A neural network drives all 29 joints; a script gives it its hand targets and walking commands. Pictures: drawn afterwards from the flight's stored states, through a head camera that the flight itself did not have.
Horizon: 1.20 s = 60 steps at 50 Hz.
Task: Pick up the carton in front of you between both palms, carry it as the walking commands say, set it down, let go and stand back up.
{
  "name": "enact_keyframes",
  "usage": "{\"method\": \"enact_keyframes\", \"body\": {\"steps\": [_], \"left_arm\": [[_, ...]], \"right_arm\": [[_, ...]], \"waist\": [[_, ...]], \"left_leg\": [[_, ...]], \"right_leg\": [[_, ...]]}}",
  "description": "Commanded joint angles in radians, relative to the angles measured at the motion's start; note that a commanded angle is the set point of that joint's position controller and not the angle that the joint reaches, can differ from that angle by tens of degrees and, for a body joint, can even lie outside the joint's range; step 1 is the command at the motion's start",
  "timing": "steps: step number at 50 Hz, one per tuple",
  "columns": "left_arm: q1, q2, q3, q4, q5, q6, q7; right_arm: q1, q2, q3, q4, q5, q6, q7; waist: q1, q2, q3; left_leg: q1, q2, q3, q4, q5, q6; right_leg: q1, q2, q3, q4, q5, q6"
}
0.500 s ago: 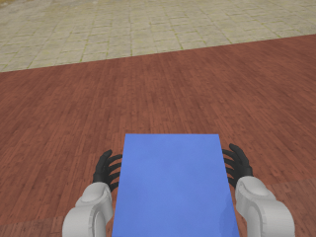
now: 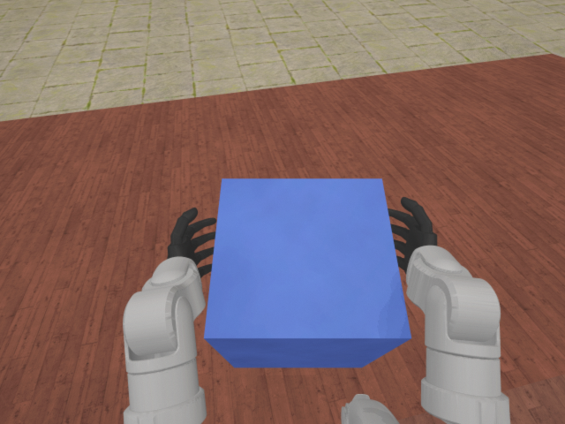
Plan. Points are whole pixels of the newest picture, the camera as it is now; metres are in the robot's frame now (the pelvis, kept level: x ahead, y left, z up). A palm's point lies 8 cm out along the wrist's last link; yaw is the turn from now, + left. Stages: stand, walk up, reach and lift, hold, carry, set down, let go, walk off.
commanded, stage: carry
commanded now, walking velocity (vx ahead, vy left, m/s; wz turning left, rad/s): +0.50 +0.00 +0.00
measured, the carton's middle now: (299, 284) +0.31 -0.01 +0.03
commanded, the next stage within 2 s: none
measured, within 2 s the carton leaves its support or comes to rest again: neither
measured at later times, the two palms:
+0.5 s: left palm (216, 132) +0.65 +0.13 +0.06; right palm (358, 119) +0.68 -0.17 +0.06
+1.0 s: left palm (223, 77) +1.00 +0.15 +0.00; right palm (329, 72) +0.99 -0.15 +0.01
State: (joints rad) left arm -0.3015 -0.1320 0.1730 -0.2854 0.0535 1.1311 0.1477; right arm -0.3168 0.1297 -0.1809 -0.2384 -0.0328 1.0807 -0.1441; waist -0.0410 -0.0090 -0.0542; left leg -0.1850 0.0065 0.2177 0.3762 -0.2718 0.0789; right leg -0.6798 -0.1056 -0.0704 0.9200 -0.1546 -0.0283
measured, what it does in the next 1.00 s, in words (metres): goes down: right foot, then left foot 0.05 m lower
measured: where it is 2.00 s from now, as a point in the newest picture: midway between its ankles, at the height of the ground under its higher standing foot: (279, 209)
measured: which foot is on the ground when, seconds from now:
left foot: down 0.00-0.20, up 0.22-0.64, down 0.66-1.00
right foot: up 0.00-0.16, down 0.18-0.68, up 0.70-1.00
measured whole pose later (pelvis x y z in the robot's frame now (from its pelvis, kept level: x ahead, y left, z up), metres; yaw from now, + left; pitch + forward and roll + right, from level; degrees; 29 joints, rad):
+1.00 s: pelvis +0.68 +0.01 -0.08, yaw +1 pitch +6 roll -2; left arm -0.33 -0.17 0.23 -0.19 0.07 1.01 0.15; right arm -0.38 0.14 -0.22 -0.12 -0.01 0.98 -0.15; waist -0.08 0.02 0.00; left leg -0.22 -0.08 0.11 0.49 -0.22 0.12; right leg -0.68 -0.03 -0.03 0.84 -0.11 -0.04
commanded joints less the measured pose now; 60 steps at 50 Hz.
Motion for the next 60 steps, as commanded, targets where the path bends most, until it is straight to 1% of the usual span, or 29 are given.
{"method": "enact_keyframes", "body": {"steps": [1, 6, 8, 9, 10, 11, 12, 13, 15, 21, 24, 26, 29, 32, 33, 34, 35, 36, 37, 38, 39, 41, 47, 53, 55, 57, 58, 59, 60], "left_arm": [[-0.537, -0.600, -0.546, 0.045, -0.153, -0.048, 0.012], [-0.632, -0.623, -0.502, 0.113, -0.155, -0.056, 0.010], [-0.627, -0.633, -0.490, 0.133, -0.160, -0.060, 0.005], [-0.605, -0.633, -0.483, 0.145, -0.157, -0.062, 0.003], [-0.592, -0.631, -0.478, 0.142, -0.153, -0.062, 0.000], [-0.611, -0.617, -0.475, 0.142, -0.159, -0.064, -0.001], [-0.598, -0.650, -0.485, 0.140, -0.168, -0.064, -0.005], [-0.604, -0.686, -0.508, 0.112, -0.184, -0.069, -0.015], [-0.699, -0.780, -0.587, 0.034, -0.241, -0.089, -0.044], [-0.638, -0.800, -0.704, -0.074, -0.305, -0.135, -0.075], [-0.577, -0.743, -0.710, -0.081, -0.293, -0.134, -0.072], [-0.569, -0.700, -0.701, -0.073, -0.287, -0.129, -0.065], [-0.536, -0.638, -0.662, -0.020, -0.260, -0.112, -0.044], [-0.545, -0.596, -0.613, 0.042, -0.232, -0.083, -0.021], [-0.564, -0.581, -0.587, 0.057, -0.225, -0.073, -0.011], [-0.582, -0.567, -0.559, 0.074, -0.212, -0.059, 0.001], [-0.571, -0.577, -0.546, 0.096, -0.212, -0.044, 0.010], [-0.610, -0.584, -0.538, 0.079, -0.216, -0.043, 0.018], [-0.666, -0.621, -0.528, 0.070, -0.212, -0.045, 0.023], [-0.667, -0.660, -0.518, 0.086, -0.200, -0.053, 0.024], [-0.661, -0.691, -0.512, 0.103, -0.186, -0.065, 0.019], [-0.648, -0.739, -0.519, 0.112, -0.161, -0.092, 0.008], [-0.562, -0.766, -0.577, 0.086, -0.138, -0.147, -0.003], [-0.556, -0.686, -0.604, 0.012, -0.153, -0.150, 0.001], [-0.531, -0.635, -0.583, 0.018, -0.145, -0.137, 0.007], [-0.492, -0.584, -0.545, 0.045, -0.132, -0.121, 0.016], [-0.484, -0.566, -0.527, 0.053, -0.127, -0.112, 0.018], [-0.473, -0.543, -0.504, 0.067, -0.120, -0.101, 0.018], [-0.479, -0.508, -0.480, 0.094, -0.115, -0.091, 0.023]], "right_arm": [[-0.512, 0.609, 0.583, 0.028, 0.204, -0.008, 0.018], [-0.612, 0.656, 0.559, 0.104, 0.195, -0.017, 0.001], [-0.633, 0.684, 0.566, 0.109, 0.195, -0.017, 0.001], [-0.632, 0.692, 0.569, 0.108, 0.193, -0.014, 0.001], [-0.644, 0.694, 0.568, 0.100, 0.193, -0.013, -0.002], [-0.632, 0.706, 0.562, 0.083, 0.185, -0.008, -0.003], [-0.633, 0.719, 0.560, 0.087, 0.178, -0.003, -0.002], [-0.655, 0.754, 0.569, 0.067, 0.187, -0.006, 0.001], [-0.669, 0.821, 0.591, 0.040, 0.191, -0.026, 0.018], [-0.515, 0.819, 0.644, -0.013, 0.170, -0.081, 0.030], [-0.466, 0.757, 0.648, -0.050, 0.154, -0.083, 0.027], [-0.476, 0.704, 0.641, -0.070, 0.149, -0.074, 0.025], [-0.463, 0.623, 0.600, -0.054, 0.131, -0.053, 0.014], [-0.431, 0.542, 0.526, 0.013, 0.104, -0.027, -0.004], [-0.434, 0.514, 0.496, 0.037, 0.100, -0.018, -0.008], [-0.451, 0.482, 0.464, 0.075, 0.097, -0.011, -0.018], [-0.480, 0.461, 0.467, 0.073, 0.103, -0.006, -0.028], [-0.500, 0.513, 0.476, 0.082, 0.134, -0.004, -0.027], [-0.557, 0.587, 0.501, 0.061, 0.168, -0.009, -0.018], [-0.612, 0.645, 0.531, 0.041, 0.193, -0.016, -0.005], [-0.674, 0.703, 0.563, 0.028, 0.218, -0.027, 0.008], [-0.715, 0.783, 0.616, 0.025, 0.263, -0.051, 0.034], [-0.610, 0.821, 0.664, 0.037, 0.274, -0.095, 0.065], [-0.536, 0.726, 0.652, 0.024, 0.244, -0.102, 0.050], [-0.504, 0.684, 0.637, 0.045, 0.227, -0.092, 0.036], [-0.497, 0.654, 0.617, 0.063, 0.211, -0.076, 0.022], [-0.508, 0.637, 0.604, 0.070, 0.204, -0.067, 0.016], [-0.535, 0.613, 0.586, 0.071, 0.197, -0.058, 0.008], [-0.551, 0.610, 0.568, 0.091, 0.189, -0.043, 0.000]], "waist": [[-0.025, 0.106, -0.171], [-0.019, 0.142, -0.165], [0.039, 0.133, -0.250], [0.085, 0.067, -0.328], [0.117, -0.049, -0.402], [0.079, -0.274, -0.424], [0.093, -0.327, -0.438], [0.102, -0.266, -0.389], [0.091, -0.094, -0.372], [0.097, -0.086, -0.418], [0.120, -0.076, -0.371], [0.138, -0.081, -0.322], [0.138, -0.097, -0.258], [0.036, -0.056, -0.288], [0.010, 0.041, -0.314], [0.029, 0.185, -0.340], [-0.006, 0.352, -0.452], [-0.026, 0.290, -0.452], [-0.026, 0.156, -0.381], [-0.010, 0.022, -0.331], [-0.002, 0.012, -0.325], [0.006, 0.036, -0.331], [-0.032, 0.090, -0.355], [-0.070, 0.102, -0.278], [-0.051, 0.108, -0.267], [0.006, 0.110, -0.301], [0.055, 0.082, -0.323], [0.090, -0.009, -0.351], [0.080, -0.190, -0.408]], "left_leg": [[0.196, 0.215, -0.168, -0.117, 0.291, 0.106], [0.245, 0.198, -0.122, -0.005, 0.491, 0.060], [0.265, 0.178, -0.074, 0.200, 0.698, 0.014], [0.207, 0.138, -0.023, 0.415, 0.665, -0.019], [-0.001, 0.098, -0.046, 0.641, 0.402, -0.033], [-0.315, -0.046, -0.097, 0.880, -0.171, -0.060], [-0.439, -0.073, -0.203, 1.010, -0.271, -0.039], [-0.477, -0.026, -0.237, 1.022, -0.241, -0.015], [-0.502, 0.027, -0.244, 0.921, -0.149, -0.018], [-0.526, 0.029, -0.195, 0.597, 0.003, -0.040], [-0.522, -0.012, -0.134, 0.361, 0.216, -0.047], [-0.449, -0.042, -0.092, 0.181, 0.362, -0.046], [-0.274, -0.036, -0.094, 0.035, 0.558, -0.007], [0.014, -0.027, -0.073, -0.010, 0.573, 0.001], [0.175, 0.057, -0.129, 0.063, 0.699, -0.027], [0.361, 0.247, -0.356, 0.243, 1.090, 0.007], [0.497, 0.377, -0.665, 0.190, 0.865, 0.176], [0.479, 0.381, -0.767, 0.098, 0.438, 0.230], [0.368, 0.335, -0.755, 0.046, 0.276, 0.217], [0.257, 0.308, -0.693, 0.020, 0.296, 0.167], [0.192, 0.303, -0.644, 0.011, 0.371, 0.164], [0.130, 0.267, -0.550, -0.004, 0.426, 0.135], [0.319, 0.183, -0.368, 0.069, 0.871, 0.068], [0.316, 0.073, -0.244, 0.103, 0.793, 0.039], [0.289, 0.075, -0.234, 0.178, 0.781, 0.034], [0.259, 0.080, -0.214, 0.372, 0.794, 0.015], [0.174, 0.075, -0.181, 0.529, 0.718, -0.004], [-0.019, 0.038, -0.160, 0.747, 0.392, -0.018], [-0.328, -0.059, -0.173, 0.948, -0.296, -0.051]], "right_leg": [[-0.032, 0.030, -0.042, -0.169, 0.071, -0.007], [0.097, 0.069, -0.067, -0.358, 0.170, -0.065], [0.298, 0.118, -0.102, -0.417, 0.155, -0.073], [0.499, 0.145, -0.129, -0.456, 0.132, -0.061], [0.731, 0.020, 0.044, -0.431, 0.081, -0.056], [0.897, -0.249, 0.521, -0.473, 0.166, -0.175], [0.945, -0.255, 0.613, -0.525, 0.173, -0.245], [0.899, -0.220, 0.511, -0.494, 0.322, -0.234], [0.818, -0.202, 0.387, -0.498, 0.392, -0.212], [0.869, -0.146, 0.216, -0.456, 0.708, -0.194], [0.883, -0.056, 0.126, -0.435, 0.703, -0.163], [0.846, -0.011, 0.076, -0.430, 0.634, -0.144], [0.727, -0.008, 0.055, -0.371, 0.458, -0.127], [0.626, 0.027, 0.008, -0.074, 0.425, -0.077], [0.483, 0.065, -0.012, 0.117, 0.201, -0.053], [0.232, 0.130, -0.021, 0.305, -0.315, -0.025], [0.044, 0.201, 0.048, 0.528, -0.459, -0.004], [-0.071, 0.170, 0.092, 0.583, -0.433, -0.019], [-0.096, 0.133, 0.105, 0.542, -0.372, -0.028], [-0.058, 0.095, 0.115, 0.449, -0.299, -0.025], [-0.023, 0.075, 0.105, 0.380, -0.268, -0.024], [0.028, 0.057, 0.097, 0.263, -0.237, -0.013], [-0.076, 0.087, 0.018, -0.013, 0.013, -0.010], [0.094, 0.161, -0.082, -0.420, 0.340, -0.045], [0.203, 0.175, -0.083, -0.504, 0.421, -0.069], [0.363, 0.168, -0.073, -0.554, 0.415, -0.087], [0.507, 0.138, -0.066, -0.580, 0.429, -0.089], [0.698, 0.029, 0.025, -0.480, 0.609, -0.105], [0.959, -0.210, 0.326, -0.282, 1.017, -0.219]]}}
